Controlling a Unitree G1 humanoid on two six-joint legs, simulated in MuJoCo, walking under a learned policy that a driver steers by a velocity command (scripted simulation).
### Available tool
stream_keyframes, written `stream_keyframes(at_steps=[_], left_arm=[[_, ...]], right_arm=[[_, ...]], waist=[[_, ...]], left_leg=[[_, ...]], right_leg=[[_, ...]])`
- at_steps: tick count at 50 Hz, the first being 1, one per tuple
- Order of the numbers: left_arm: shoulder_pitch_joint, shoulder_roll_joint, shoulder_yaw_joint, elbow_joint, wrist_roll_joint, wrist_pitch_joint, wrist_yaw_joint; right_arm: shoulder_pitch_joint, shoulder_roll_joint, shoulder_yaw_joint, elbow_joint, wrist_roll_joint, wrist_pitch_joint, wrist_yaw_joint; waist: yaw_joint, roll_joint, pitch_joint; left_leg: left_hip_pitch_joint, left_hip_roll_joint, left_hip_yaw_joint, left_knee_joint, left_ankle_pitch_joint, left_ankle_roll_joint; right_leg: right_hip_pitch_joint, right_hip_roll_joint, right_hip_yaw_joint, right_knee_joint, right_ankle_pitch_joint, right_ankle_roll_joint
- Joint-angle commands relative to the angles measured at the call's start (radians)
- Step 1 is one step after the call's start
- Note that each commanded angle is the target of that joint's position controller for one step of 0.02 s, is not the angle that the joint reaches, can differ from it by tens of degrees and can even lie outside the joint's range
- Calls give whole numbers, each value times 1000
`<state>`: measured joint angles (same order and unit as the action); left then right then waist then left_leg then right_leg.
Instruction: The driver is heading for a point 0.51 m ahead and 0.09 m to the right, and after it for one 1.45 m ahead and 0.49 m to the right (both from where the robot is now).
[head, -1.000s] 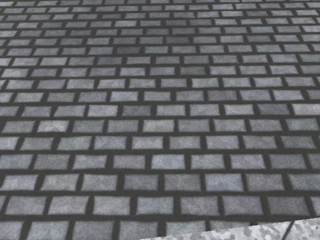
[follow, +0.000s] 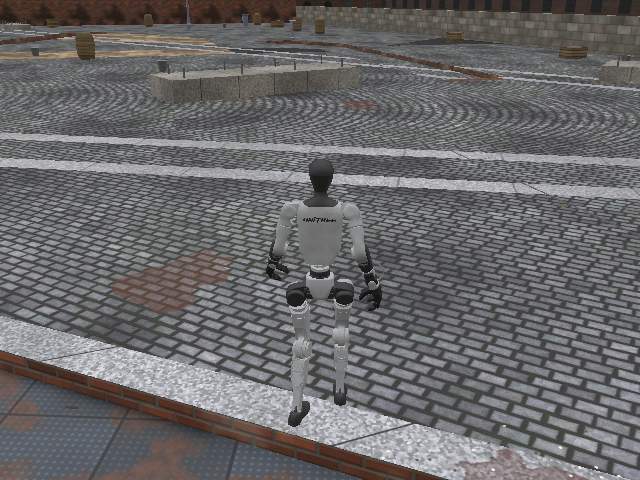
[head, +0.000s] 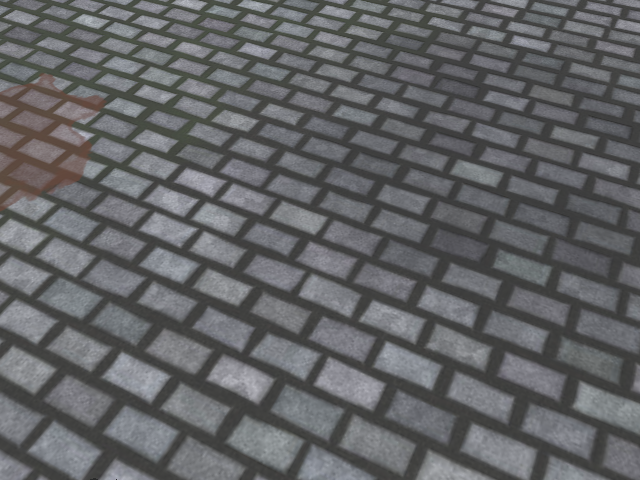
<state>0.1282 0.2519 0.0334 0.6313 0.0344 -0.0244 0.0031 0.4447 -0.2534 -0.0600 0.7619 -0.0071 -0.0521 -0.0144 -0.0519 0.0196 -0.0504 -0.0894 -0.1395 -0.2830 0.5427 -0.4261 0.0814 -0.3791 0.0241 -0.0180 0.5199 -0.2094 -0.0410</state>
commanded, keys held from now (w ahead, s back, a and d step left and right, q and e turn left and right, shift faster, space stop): w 0.50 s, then w+e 0.50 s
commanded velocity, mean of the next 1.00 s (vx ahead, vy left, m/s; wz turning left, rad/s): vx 0.47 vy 0.00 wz -0.14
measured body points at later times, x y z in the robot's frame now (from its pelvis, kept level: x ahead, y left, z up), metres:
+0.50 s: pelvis +0.26 -0.02 -0.01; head +0.30 -0.02 +0.44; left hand +0.21 +0.23 -0.14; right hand +0.49 -0.24 -0.09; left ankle +0.39 +0.04 -0.73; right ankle +0.05 -0.10 -0.71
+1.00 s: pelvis +0.54 -0.06 +0.00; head +0.57 -0.08 +0.44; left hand +0.79 +0.11 -0.10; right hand +0.45 -0.31 -0.14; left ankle +0.39 +0.05 -0.73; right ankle +0.66 -0.17 -0.72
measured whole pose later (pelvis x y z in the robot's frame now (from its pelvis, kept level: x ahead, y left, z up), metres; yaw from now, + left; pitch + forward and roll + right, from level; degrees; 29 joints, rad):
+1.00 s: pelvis +0.54 -0.06 +0.00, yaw -14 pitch +2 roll +1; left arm 0.07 0.22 0.03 0.71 0.04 -0.01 -0.06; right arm 0.41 -0.23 -0.04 0.91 -0.02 -0.08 -0.02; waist -0.06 -0.01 0.05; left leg 0.12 -0.01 0.26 0.28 -0.42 0.00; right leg -0.55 -0.01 -0.11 0.61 -0.13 -0.12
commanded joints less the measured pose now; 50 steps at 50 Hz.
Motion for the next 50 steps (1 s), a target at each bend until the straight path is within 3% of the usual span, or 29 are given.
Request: stream_keyframes(at_steps=[1, 2, 3, 4, 5, 7, 11, 15, 18, 21, 23, 24, 25, 26, 27, 28, 29, 30, 32, 34, 40, 45, 48, 50], left_arm=[[302, 258, 78, 20, -1, -26, 18], [251, 174, 65, 14, -11, -26, 7], [200, 114, 50, 7, -18, -32, 0], [182, 87, 40, 15, -15, -39, -4], [190, 75, 34, 28, -13, -50, -3], [225, 82, 34, 55, -18, -69, -2], [314, 84, 31, 107, -34, -81, -1], [356, 74, 25, 146, -30, -76, -5], [397, 95, 26, 182, -29, -78, 1], [375, 119, 28, 202, -29, -77, 11], [362, 136, 30, 211, -24, -68, 19], [351, 137, 29, 204, -30, -64, 19], [374, 75, 13, 158, -45, -63, 15], [468, 61, 17, 161, -57, -53, 12], [378, 119, 32, 158, -24, -46, 14], [308, 97, 26, 140, -22, -48, 6], [287, 74, 22, 142, -22, -45, 0], [284, 67, 23, 141, -11, -31, -8], [323, 46, 21, 164, 1, -2, -24], [275, 45, 24, 148, 2, 9, -34], [54, 26, 17, 82, -6, 4, -48], [-105, 17, 5, 22, -1, -1, -63], [-83, 33, 14, 15, 6, 1, -60], [50, 66, 33, 46, 11, -2, -53]], right_arm=[[40, -84, -12, -93, -1, -25, 6], [-4, -118, -22, -76, -25, -15, 4], [-89, -107, -19, -83, -33, -16, 19], [-126, -93, -15, -90, -29, -16, 31], [-139, -89, -15, -96, -33, -11, 43], [-128, -72, -7, -81, -36, 1, 52], [-246, -50, 3, -112, -42, 12, 53], [-407, -10, 28, -153, -27, 9, 63], [-484, -8, 34, -172, -17, 4, 65], [-427, -44, 21, -153, -21, 1, 46], [-233, -85, 2, -92, -28, -7, 23], [-84, -117, -12, -55, -43, -16, 8], [49, -211, -36, -43, -66, -17, -7], [24, -218, -41, -39, -43, -10, 5], [-65, -156, -31, -53, -16, -2, 12], [-138, -102, -15, -54, -13, -6, 13], [-163, -70, -6, -41, -17, -15, 15], [-163, -56, -1, -27, -18, -26, 13], [-148, -49, 2, -6, -15, -48, 13], [-130, -68, -4, 15, -10, -64, 17], [-82, -77, -5, 57, -10, -65, 19], [1, -102, -8, 102, -11, -55, -1], [-4, -134, -11, 116, -16, -39, -15], [-16, -166, -19, 119, -21, -23, -22]], waist=[[101, -343, -127], [73, -161, 7], [71, -60, 74], [61, -54, 98], [52, -86, 93], [45, -118, 65], [63, -98, 92], [103, -99, 128], [119, -94, 136], [72, -102, 95], [-17, -101, -18], [-88, -88, -104], [-109, 56, -245], [-42, 218, -331], [-26, 42, -180], [-1, 10, -48], [29, -13, 32], [52, 7, 65], [77, 28, 75], [82, 32, 95], [42, 37, 130], [-9, 36, 150], [20, 63, 113], [84, 83, 27]], left_leg=[[-564, -12, 179, 551, -106, -31], [-603, 76, 161, 641, -18, -26], [-598, 111, 169, 649, 63, -29], [-586, 142, 183, 622, 107, -31], [-582, 161, 198, 594, 134, -37], [-572, 161, 237, 589, 159, -50], [-678, 186, 291, 510, 214, -72], [-615, 171, 352, 238, 339, -76], [-522, 149, 380, 83, 401, -45], [-400, 102, 379, 25, 350, 11], [-175, 57, 380, -36, 317, 58], [66, 125, 316, -57, 333, 93], [326, 395, 1, -58, 233, 166], [423, 587, -440, -183, 248, 289], [288, 532, -341, -226, 172, 259], [141, 497, -198, -271, 164, 229], [24, 447, -90, -322, 200, 185], [-46, 408, -8, -347, 246, 151], [-119, 380, 88, -397, 310, 127], [-113, 377, 162, -437, 347, 124], [-41, 321, 369, -443, 518, 79], [113, 363, 439, -394, 664, 54], [209, 387, 483, -247, 1020, 32], [223, 393, 508, -8, 1230, 24]], right_leg=[[576, -432, 790, -304, -301, -216], [447, -404, 728, -303, -343, -222], [353, -345, 581, -304, -294, -208], [302, -293, 461, -321, -183, -181], [295, -253, 388, -332, -83, -162], [308, -212, 297, -335, 135, -151], [365, -195, 214, -356, 349, -157], [342, -145, 128, -371, 482, -128], [370, -177, 119, -370, 590, -111], [451, -207, 102, -255, 885, -94], [465, -193, 81, -9, 1036, -73], [330, -171, 63, 189, 874, -65], [93, -82, 5, 521, 435, -45], [-140, 82, 30, 825, -299, -27], [-228, 13, 103, 852, -225, -38], [-237, -23, 105, 807, -160, -39], [-210, -57, 95, 740, -129, -41], [-179, -78, 97, 693, -117, -35], [-126, -86, 87, 661, -96, -21], [-186, -100, 86, 627, -41, -12], [-289, -108, 27, 364, 193, 8], [-275, -86, -67, 147, 218, -29], [-191, -17, -120, 95, 81, -83], [-32, 56, -139, 70, -25, -133]])
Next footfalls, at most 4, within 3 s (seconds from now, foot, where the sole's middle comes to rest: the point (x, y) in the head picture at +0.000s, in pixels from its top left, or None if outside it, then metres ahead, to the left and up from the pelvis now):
0.48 left None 0.43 0.05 -0.76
1.02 right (402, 398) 0.69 -0.18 -0.76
1.58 left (376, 275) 1.05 -0.16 -0.76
2.06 right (494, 257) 1.09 -0.48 -0.76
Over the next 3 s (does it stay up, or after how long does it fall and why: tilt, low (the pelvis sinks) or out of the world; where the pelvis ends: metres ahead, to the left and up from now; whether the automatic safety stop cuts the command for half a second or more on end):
stays up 1.35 -0.52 0.01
